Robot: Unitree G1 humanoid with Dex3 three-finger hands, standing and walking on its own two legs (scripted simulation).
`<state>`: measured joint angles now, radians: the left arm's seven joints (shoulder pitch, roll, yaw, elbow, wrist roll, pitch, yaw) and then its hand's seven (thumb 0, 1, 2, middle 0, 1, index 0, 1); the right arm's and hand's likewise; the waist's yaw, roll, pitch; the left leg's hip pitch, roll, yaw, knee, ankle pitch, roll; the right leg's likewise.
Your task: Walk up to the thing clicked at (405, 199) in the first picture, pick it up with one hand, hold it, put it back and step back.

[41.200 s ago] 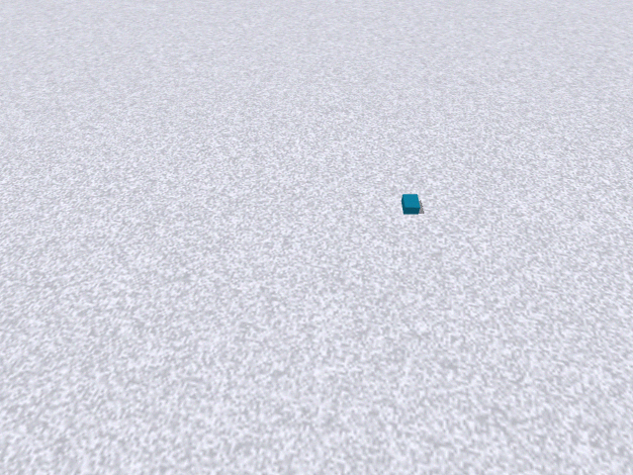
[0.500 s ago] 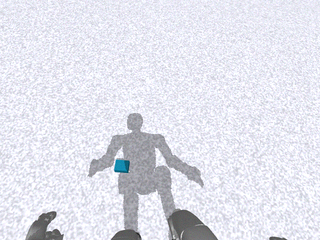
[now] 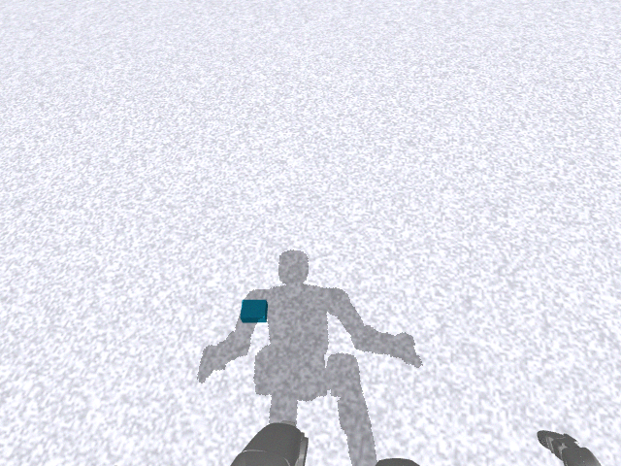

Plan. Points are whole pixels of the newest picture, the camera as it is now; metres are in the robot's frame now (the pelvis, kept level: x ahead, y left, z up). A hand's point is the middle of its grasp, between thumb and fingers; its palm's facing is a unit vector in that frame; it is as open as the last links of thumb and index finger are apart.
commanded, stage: step back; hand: left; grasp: from above
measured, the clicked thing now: (254, 311) +0.63 +0.25 -0.74
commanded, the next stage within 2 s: none
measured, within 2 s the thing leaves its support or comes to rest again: neither
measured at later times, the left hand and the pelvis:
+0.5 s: hand out of the picture -0.06 +0.25 -0.16, palm faces +0.00 -0.92 -0.39, open 7.4 cm; pelvis -0.16 -0.03 -0.01, yaw +0 degrees
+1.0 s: hand out of the picture -0.24 +0.24 -0.15, palm faces +0.10 -0.90 -0.41, open 7.4 cm; pelvis -0.34 -0.05 -0.01, yaw +7 degrees
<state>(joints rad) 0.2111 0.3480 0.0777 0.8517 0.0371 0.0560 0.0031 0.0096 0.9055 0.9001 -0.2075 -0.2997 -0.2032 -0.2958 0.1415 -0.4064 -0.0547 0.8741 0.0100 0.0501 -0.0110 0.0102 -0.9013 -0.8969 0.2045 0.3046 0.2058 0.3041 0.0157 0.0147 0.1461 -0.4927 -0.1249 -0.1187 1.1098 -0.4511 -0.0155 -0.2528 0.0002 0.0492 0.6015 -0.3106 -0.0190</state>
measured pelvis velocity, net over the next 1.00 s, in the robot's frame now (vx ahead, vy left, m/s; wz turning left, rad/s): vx -0.34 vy -0.05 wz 0.12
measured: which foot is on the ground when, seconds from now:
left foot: up 0.00-0.14, down 0.16-0.56, up 0.58-0.88, down 0.90-1.00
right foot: down 0.00-0.18, up 0.20-0.52, down 0.54-0.92, up 0.94-1.00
